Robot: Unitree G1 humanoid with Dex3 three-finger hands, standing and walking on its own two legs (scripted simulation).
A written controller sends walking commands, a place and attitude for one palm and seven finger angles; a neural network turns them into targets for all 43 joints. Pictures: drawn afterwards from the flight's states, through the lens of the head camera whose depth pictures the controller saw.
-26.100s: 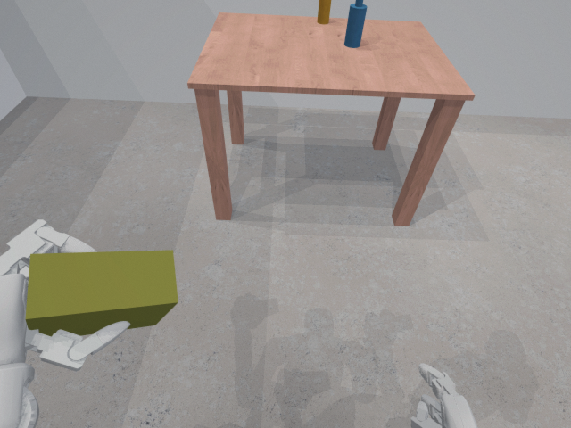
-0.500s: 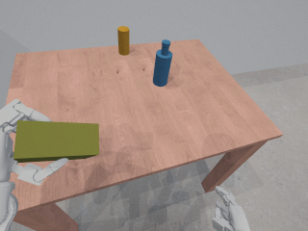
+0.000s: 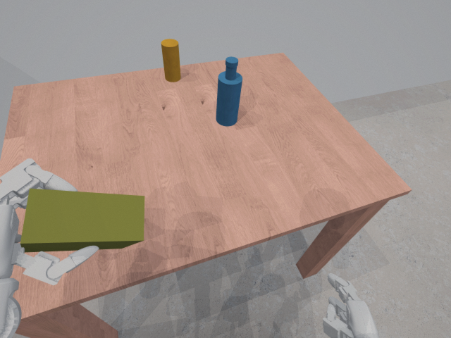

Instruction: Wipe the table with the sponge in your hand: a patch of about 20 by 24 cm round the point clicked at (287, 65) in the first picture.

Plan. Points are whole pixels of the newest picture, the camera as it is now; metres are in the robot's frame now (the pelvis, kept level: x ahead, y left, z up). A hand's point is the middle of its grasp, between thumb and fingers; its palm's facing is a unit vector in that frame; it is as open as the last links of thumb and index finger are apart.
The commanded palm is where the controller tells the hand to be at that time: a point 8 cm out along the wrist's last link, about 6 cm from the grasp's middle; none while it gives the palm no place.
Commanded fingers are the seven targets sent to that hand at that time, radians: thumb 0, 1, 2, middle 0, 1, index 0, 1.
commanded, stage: look again from close up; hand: left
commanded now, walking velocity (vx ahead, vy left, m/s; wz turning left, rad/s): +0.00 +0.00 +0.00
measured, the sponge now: (101, 224) +0.23 +0.20 +0.13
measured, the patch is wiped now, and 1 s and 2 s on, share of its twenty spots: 0.00 0.00 0.00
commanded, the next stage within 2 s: shuffle to correct the standing spot in 0.10 s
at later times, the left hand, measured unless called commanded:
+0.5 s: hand (88, 216) +0.23 +0.21 +0.16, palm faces +0.34 -0.86 -0.38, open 10.1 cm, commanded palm +0.17 +0.24 +0.17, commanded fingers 0.00 0.10 1.30 -1.20 -1.60 -1.20 -1.60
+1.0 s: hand (137, 203) +0.26 +0.15 +0.16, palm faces +0.29 -0.87 -0.41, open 10.1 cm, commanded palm +0.19 +0.20 +0.17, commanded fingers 0.00 0.10 1.30 -1.20 -1.60 -1.20 -1.60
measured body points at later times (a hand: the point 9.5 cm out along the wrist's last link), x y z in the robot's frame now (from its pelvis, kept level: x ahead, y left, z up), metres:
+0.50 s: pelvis +0.01 -0.03 +0.00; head +0.02 -0.02 +0.45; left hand +0.20 +0.25 +0.18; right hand +0.19 -0.26 -0.07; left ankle +0.03 +0.07 -0.74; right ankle +0.01 -0.14 -0.74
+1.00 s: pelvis +0.03 -0.08 -0.01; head +0.05 -0.07 +0.44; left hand +0.23 +0.20 +0.18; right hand +0.20 -0.32 -0.08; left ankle +0.03 +0.07 -0.74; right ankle +0.01 -0.14 -0.74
